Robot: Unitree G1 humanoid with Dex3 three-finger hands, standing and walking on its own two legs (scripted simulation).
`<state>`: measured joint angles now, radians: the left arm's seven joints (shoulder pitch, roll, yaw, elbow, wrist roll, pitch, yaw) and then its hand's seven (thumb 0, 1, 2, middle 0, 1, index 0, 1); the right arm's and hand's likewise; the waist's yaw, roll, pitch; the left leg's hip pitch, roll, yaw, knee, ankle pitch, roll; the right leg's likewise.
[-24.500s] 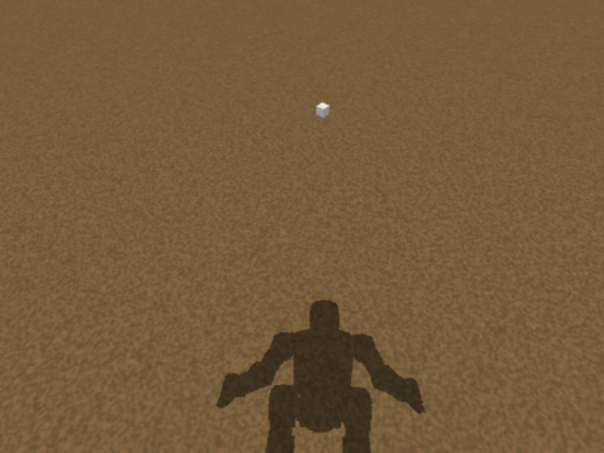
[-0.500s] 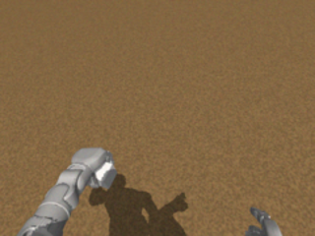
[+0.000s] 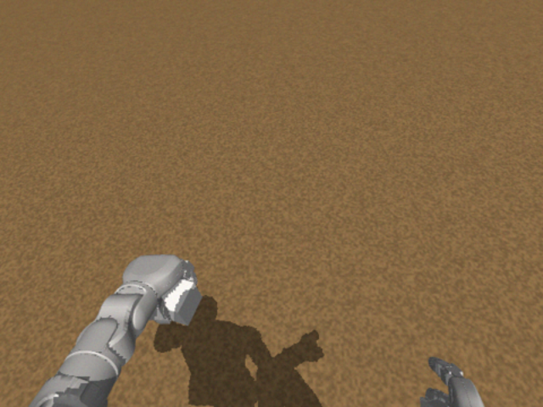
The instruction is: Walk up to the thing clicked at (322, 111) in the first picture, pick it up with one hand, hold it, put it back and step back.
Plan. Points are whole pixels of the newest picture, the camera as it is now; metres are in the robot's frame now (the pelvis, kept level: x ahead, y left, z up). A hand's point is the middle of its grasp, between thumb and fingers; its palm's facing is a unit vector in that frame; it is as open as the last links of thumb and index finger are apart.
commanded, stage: hold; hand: left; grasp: from above
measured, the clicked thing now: (177, 300) +0.30 +0.21 -0.08
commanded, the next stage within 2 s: crouch in 0.02 s
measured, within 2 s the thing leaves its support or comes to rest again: neither
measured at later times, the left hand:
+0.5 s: hand (172, 312) +0.29 +0.22 -0.10, palm faces -0.49 +0.00 -0.87, open 8.3 cm
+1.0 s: hand (211, 315) +0.38 +0.22 -0.34, palm faces -0.45 +0.07 -0.89, open 8.2 cm
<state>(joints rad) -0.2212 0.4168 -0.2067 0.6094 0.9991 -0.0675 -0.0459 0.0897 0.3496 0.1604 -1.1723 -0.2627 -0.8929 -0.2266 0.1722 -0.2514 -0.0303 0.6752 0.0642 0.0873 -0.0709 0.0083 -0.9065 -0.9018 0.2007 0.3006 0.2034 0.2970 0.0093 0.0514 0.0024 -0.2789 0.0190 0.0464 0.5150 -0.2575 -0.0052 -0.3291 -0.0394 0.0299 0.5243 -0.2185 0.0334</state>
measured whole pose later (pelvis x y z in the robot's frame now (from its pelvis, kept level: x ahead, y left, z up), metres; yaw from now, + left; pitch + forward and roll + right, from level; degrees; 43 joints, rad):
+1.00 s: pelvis -0.06 +0.01 -0.22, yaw +1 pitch +33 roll -2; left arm -0.80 0.43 -0.10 1.26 1.19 -0.05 0.34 0.09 0.32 0.21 -1.16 -0.09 -0.92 -0.12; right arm 0.24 -0.24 -0.06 0.75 -0.05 0.01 -0.02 0.00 -0.91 -0.90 0.20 0.30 0.20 0.30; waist -0.17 0.06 -0.17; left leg -1.63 0.02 -0.02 1.66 -0.61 0.01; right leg -1.64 -0.04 0.02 1.60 -0.54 0.05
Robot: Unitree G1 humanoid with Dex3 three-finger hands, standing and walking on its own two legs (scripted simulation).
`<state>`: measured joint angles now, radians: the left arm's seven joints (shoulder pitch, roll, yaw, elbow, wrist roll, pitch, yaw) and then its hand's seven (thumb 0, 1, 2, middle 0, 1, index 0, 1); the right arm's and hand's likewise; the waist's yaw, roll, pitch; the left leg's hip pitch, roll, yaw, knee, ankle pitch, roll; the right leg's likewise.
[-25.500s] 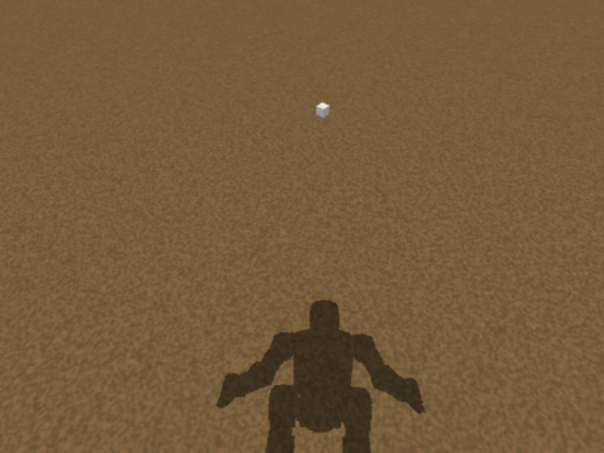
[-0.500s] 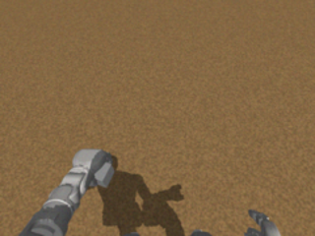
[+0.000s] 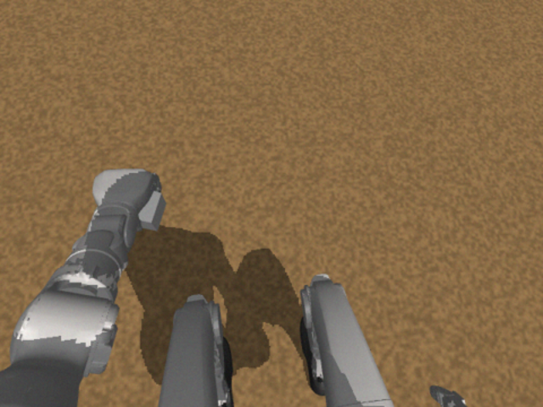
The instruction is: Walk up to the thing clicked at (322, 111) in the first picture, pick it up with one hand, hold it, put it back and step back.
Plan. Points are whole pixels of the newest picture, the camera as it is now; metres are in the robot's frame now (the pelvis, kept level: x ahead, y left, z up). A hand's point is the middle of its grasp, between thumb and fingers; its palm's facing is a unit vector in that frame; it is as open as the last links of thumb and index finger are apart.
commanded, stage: crouch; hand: left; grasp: from above
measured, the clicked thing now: (143, 209) +0.45 +0.19 -0.17
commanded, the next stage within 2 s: lower in 1.16 s
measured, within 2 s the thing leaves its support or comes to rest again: neither
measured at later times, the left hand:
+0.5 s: hand (154, 214) +0.48 +0.21 -0.29, palm faces -0.46 +0.03 -0.89, open 8.2 cm
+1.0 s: hand (162, 219) +0.49 +0.21 -0.36, palm faces -0.47 +0.03 -0.88, open 8.2 cm
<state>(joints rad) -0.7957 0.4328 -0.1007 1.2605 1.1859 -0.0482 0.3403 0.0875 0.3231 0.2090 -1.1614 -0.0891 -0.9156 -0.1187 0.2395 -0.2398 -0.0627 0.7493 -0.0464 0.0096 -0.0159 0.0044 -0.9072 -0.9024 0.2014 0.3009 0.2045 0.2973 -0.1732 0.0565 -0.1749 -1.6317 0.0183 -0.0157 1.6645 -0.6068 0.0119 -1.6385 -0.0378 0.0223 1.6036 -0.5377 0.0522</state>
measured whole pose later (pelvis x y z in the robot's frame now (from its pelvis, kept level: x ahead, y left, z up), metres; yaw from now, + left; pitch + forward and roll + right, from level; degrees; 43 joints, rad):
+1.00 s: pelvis -0.02 -0.01 -0.19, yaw -3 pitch +37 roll -7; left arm -1.10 0.71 0.04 1.53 1.34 -0.20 0.39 0.10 0.34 0.17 -1.19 -0.09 -0.92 -0.11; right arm 0.20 -0.28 0.04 0.72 -0.14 -0.05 0.13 0.00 -0.91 -0.91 0.20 0.30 0.20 0.30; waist -0.31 0.02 -0.04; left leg -2.25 -0.01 -0.10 2.30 -0.69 -0.01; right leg -2.23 -0.03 -0.01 2.20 -0.61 0.05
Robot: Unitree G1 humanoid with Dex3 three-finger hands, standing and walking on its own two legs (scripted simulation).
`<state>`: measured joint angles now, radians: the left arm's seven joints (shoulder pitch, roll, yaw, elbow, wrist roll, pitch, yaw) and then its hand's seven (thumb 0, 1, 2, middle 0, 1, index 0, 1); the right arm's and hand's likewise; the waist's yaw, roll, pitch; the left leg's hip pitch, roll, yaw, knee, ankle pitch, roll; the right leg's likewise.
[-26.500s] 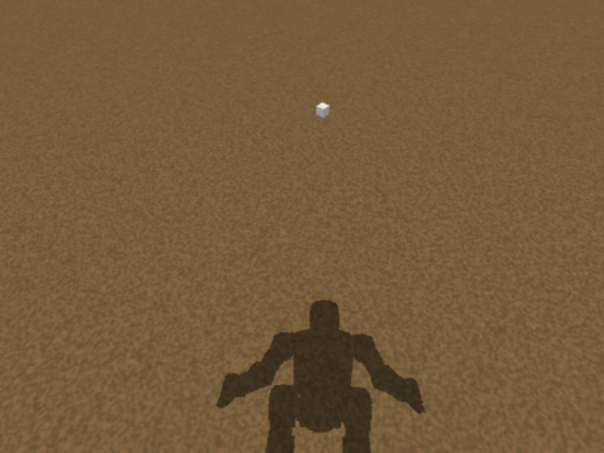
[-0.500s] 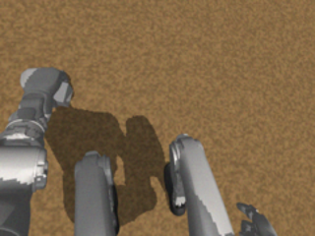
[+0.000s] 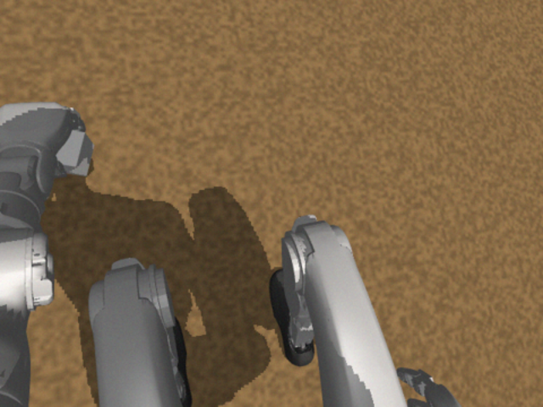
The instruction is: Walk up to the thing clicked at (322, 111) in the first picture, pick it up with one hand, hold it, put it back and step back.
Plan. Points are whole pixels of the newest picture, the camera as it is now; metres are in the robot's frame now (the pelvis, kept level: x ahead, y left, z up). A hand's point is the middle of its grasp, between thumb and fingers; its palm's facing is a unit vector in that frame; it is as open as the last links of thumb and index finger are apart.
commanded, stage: crouch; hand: left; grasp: from above
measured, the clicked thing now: (66, 151) +0.51 +0.23 -0.21
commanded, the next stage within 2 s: lower in 0.16 s
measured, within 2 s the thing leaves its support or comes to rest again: rests again in 1.24 s
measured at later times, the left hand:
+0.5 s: hand (59, 157) +0.51 +0.24 -0.21, palm faces -0.50 +0.00 -0.86, open 8.1 cm
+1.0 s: hand (72, 160) +0.52 +0.23 -0.26, palm faces -0.48 -0.02 -0.88, open 8.1 cm
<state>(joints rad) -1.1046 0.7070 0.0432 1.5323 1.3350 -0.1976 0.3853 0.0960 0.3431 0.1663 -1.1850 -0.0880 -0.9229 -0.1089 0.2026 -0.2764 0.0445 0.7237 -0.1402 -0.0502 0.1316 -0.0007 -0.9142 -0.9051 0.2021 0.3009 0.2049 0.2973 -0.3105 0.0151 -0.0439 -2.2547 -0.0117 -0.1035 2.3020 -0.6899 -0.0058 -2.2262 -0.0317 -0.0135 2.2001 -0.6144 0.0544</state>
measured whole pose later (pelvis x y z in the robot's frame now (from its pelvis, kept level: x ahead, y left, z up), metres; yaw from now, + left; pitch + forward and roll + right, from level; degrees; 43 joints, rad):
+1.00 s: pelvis +0.00 +0.00 -0.05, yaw -5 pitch +33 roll -11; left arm -1.16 0.90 0.11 1.66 1.39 -0.22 0.47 0.07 0.36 0.16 -1.14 -0.21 -0.90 -0.17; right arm 0.19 -0.32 0.18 0.66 -0.20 -0.11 0.18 0.00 -0.91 -0.90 0.20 0.30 0.20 0.30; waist -0.40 -0.04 0.10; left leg -2.37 -0.02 -0.18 2.49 -0.71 -0.01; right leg -2.31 -0.01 -0.07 2.33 -0.60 0.07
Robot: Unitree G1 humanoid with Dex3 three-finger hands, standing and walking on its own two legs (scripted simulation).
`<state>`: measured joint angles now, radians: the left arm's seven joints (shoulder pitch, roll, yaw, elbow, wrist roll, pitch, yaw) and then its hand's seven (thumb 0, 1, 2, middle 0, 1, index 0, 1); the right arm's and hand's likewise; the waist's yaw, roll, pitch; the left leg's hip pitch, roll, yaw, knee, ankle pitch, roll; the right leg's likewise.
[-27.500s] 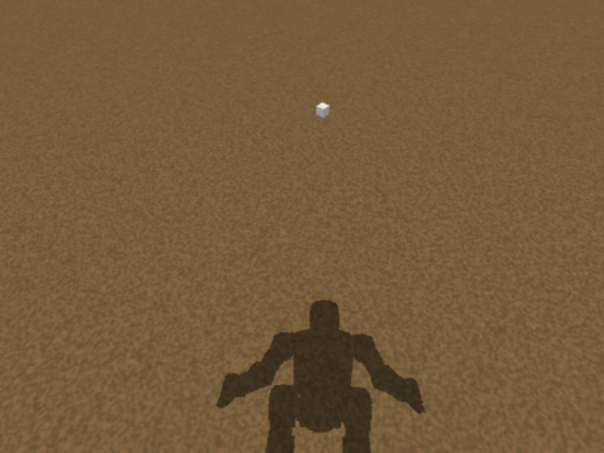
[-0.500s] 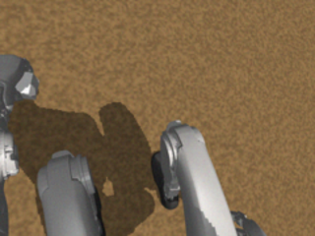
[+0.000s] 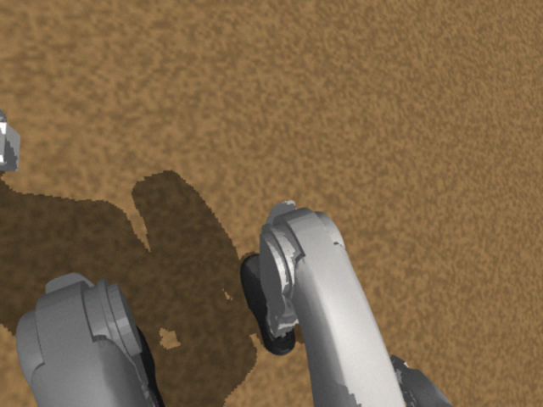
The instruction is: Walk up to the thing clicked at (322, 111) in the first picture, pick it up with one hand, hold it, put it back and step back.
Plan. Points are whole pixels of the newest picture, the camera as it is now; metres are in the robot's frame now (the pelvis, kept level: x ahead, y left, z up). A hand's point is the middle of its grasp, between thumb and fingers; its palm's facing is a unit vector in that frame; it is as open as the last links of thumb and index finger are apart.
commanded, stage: rest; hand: left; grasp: from above
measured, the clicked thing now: out of the picture +0.51 +0.26 -0.25
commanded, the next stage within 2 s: open in 0.72 s
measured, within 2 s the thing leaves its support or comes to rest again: rests again in 0.24 s
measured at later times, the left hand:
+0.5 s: hand out of the picture +0.50 +0.27 -0.24, palm faces -0.47 -0.06 -0.88, open 8.1 cm
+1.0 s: hand out of the picture +0.49 +0.27 -0.24, palm faces -0.47 -0.06 -0.88, open 8.4 cm
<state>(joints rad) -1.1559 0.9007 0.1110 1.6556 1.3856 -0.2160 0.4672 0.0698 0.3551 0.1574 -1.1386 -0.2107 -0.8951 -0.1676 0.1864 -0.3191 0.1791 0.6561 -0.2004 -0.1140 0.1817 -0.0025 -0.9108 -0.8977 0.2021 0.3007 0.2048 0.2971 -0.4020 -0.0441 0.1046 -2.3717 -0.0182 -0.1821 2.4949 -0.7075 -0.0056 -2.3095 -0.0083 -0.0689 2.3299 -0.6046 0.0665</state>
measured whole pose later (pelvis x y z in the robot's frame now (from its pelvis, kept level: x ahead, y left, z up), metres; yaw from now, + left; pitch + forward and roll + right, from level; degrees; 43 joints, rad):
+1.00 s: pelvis +0.00 +0.01 -0.01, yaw -3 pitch +30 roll -14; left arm -1.17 1.02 0.09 1.74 1.38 -0.22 0.55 0.03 0.28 0.36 -0.90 -0.37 -0.80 -0.33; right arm 0.17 -0.36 0.28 0.62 -0.23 -0.19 0.23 0.00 -0.91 -0.90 0.20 0.30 0.20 0.30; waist -0.44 -0.10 0.18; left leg -2.36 -0.01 -0.24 2.54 -0.71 0.00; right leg -2.28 0.01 -0.12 2.32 -0.59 0.07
